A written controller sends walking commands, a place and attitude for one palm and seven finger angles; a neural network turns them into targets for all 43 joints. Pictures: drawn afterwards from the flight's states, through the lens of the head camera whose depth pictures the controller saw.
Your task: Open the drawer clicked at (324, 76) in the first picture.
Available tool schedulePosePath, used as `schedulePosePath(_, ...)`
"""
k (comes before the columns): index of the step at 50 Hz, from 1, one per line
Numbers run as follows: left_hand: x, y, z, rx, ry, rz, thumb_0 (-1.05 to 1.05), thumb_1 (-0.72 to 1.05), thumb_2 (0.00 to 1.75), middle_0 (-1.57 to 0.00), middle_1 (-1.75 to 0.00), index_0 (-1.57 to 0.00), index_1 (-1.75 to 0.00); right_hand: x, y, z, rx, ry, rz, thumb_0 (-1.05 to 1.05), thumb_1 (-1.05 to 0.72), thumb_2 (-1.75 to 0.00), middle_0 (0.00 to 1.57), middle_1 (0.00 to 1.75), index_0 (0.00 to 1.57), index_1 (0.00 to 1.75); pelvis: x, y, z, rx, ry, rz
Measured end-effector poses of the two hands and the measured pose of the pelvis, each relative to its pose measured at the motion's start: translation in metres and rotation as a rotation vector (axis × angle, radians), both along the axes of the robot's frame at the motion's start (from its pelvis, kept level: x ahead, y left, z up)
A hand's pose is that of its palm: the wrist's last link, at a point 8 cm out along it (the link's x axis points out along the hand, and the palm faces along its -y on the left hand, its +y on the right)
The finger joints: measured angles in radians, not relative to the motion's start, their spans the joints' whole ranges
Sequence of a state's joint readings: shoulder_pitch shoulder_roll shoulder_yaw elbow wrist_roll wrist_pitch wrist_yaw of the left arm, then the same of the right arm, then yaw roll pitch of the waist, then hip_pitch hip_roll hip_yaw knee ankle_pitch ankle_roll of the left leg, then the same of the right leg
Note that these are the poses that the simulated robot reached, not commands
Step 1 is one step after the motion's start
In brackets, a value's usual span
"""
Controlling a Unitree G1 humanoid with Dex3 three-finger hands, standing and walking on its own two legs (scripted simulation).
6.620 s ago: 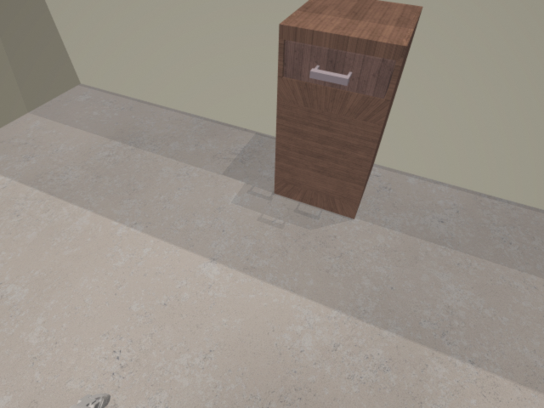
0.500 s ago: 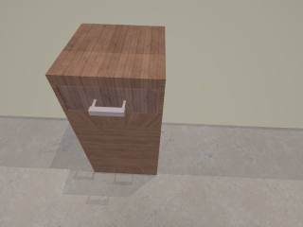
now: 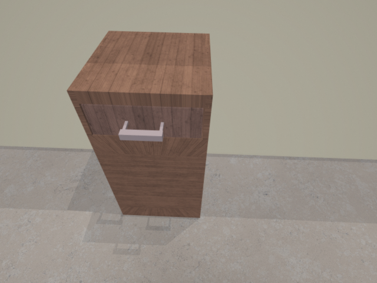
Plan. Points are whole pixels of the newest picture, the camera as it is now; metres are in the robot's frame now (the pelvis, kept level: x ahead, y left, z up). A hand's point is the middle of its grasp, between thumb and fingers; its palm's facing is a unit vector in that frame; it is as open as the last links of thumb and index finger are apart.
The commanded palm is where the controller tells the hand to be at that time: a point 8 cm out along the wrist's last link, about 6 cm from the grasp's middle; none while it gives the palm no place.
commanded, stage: look again from close up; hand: left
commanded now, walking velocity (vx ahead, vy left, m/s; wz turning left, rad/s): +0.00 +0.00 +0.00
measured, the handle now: (142, 130) +0.57 +0.19 -0.04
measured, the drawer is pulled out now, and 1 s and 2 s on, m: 0.00 0.00 0.00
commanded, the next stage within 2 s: shuffle to correct the standing spot in 0.12 s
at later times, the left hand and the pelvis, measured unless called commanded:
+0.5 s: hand out of the picture -0.02 +0.14 -0.18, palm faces +0.03 -0.98 -0.18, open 7.4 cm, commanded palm none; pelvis +0.02 -0.03 +0.00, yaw +0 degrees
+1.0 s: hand out of the picture +0.09 +0.15 -0.16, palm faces +0.03 -0.95 -0.31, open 7.4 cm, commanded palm none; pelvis +0.04 -0.05 +0.00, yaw -1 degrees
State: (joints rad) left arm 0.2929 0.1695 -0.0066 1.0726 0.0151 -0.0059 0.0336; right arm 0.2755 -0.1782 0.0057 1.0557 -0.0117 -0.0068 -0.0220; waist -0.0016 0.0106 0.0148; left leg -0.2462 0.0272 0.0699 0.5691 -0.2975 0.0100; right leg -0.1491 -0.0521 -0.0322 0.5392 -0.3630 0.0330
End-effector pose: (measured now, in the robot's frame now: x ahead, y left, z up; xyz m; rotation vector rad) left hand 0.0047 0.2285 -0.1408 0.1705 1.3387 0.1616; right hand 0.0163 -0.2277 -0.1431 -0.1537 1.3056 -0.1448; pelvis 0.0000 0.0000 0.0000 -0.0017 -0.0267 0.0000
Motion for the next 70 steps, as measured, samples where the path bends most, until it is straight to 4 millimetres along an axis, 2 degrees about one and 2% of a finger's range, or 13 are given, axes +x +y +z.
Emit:
schedulePosePath(12, -0.019, -0.009, 0.003, -0.016, 0.053, 0.007, 0.0, 0.91, 0.9, -0.2, -0.3, -0.2, -0.3, -0.018, -0.001, 0.003, 0.015, 0.058, 0.004, 0.0, -0.92, -0.9, 0.2, 0.3, 0.2, 0.3, -0.005, -0.006, 0.004, 0.007, 0.017, -0.001)
schedulePosePath(19, -0.03, -0.022, -0.002, -0.037, 0.101, 0.017, 0.0, 0.91, 0.9, -0.2, -0.3, -0.2, -0.3, -0.022, -0.006, -0.001, 0.028, 0.085, -0.013, 0.0, -0.91, -0.9, 0.2, 0.3, 0.2, 0.3, 0.005, -0.015, 0.001, 0.012, 0.019, -0.003)
schedulePosePath(25, -0.028, -0.035, -0.004, -0.043, 0.132, 0.041, 0.0, 0.91, 0.9, -0.2, -0.3, -0.2, -0.3, -0.014, -0.016, -0.008, 0.034, 0.114, -0.025, 0.0, -0.9, -0.9, 0.2, 0.3, 0.2, 0.3, 0.024, -0.026, -0.004, 0.01, 0.034, 0.0)
schedulePosePath(29, -0.023, -0.044, -0.006, -0.047, 0.15, 0.067, 0.0, 0.91, 0.9, -0.2, -0.3, -0.2, -0.3, 0.005, -0.02, -0.008, 0.023, 0.124, -0.013, 0.0, -0.91, -0.9, 0.2, 0.3, 0.2, 0.3, 0.04, -0.029, -0.005, 0.006, 0.042, 0.005)
schedulePosePath(34, -0.006, -0.051, -0.004, -0.055, 0.159, 0.073, 0.0, 0.91, 0.9, -0.2, -0.3, -0.2, -0.3, 0.036, -0.023, -0.001, -0.005, 0.087, -0.016, 0.01, -0.92, -0.9, 0.2, 0.3, 0.2, 0.3, 0.051, -0.029, 0.0, 0.014, 0.046, 0.002)
schedulePosePath(39, 0.029, -0.045, 0.008, -0.019, 0.091, 0.05, 0.0, 0.9, 0.9, -0.2, -0.3, -0.2, -0.3, 0.057, -0.03, 0.007, -0.008, 0.03, -0.032, 0.0, -0.92, -0.9, 0.2, 0.3, 0.2, 0.3, 0.053, -0.031, 0.009, 0.026, 0.038, -0.019)
schedulePosePath(45, 0.073, -0.035, 0.013, 0.074, -0.022, -0.013, 0.0, 0.9, 0.9, -0.2, -0.3, -0.2, -0.3, 0.063, -0.045, -0.012, 0.027, -0.009, -0.048, 0.0, -0.91, -0.9, 0.2, 0.3, 0.2, 0.3, 0.047, -0.047, -0.002, 0.048, 0.058, -0.036)
schedulePosePath(48, 0.079, -0.036, 0.017, 0.099, -0.066, -0.02, 0.0, 0.9, 0.9, -0.2, -0.3, -0.2, -0.3, 0.062, -0.05, -0.018, 0.035, 0.009, -0.038, 0.0, -0.91, -0.9, 0.2, 0.3, 0.2, 0.3, 0.04, -0.051, -0.004, 0.041, 0.056, -0.021)
schedulePosePath(53, 0.058, -0.044, 0.015, 0.072, -0.052, 0.001, 0.0, 0.91, 0.9, -0.2, -0.3, -0.2, -0.3, 0.068, -0.05, -0.011, 0.037, 0.001, -0.015, 0.0, -0.91, -0.9, 0.2, 0.3, 0.2, 0.3, 0.034, -0.052, -0.001, 0.036, 0.041, -0.011)
schedulePosePath(58, 0.03, -0.051, -0.007, -0.005, 0.017, 0.022, 0.0, 0.9, 0.9, -0.2, -0.3, -0.2, -0.3, 0.075, -0.043, -0.004, 0.009, -0.064, -0.003, 0.0, -0.91, -0.9, 0.2, 0.3, 0.2, 0.3, 0.033, -0.048, -0.007, 0.007, 0.023, -0.01)
schedulePosePath(63, 0.011, -0.062, -0.016, -0.049, 0.057, 0.038, 0.0, 0.9, 0.9, -0.2, -0.3, -0.2, -0.3, 0.062, -0.042, 0.003, -0.014, -0.065, 0.01, -0.01, -0.92, -0.9, 0.2, 0.3, 0.2, 0.3, 0.026, -0.049, -0.006, 0.042, 0.01, -0.03)
schedulePosePath(70, -0.014, -0.08, -0.001, -0.074, 0.073, 0.039, 0.0, 0.91, 0.9, -0.2, -0.3, -0.2, -0.3, 0.041, -0.05, 0.006, -0.002, -0.029, -0.001, -0.01, -0.94, -0.9, 0.2, 0.3, 0.2, 0.3, 0.015, -0.053, 0.005, 0.017, 0.011, -0.017)
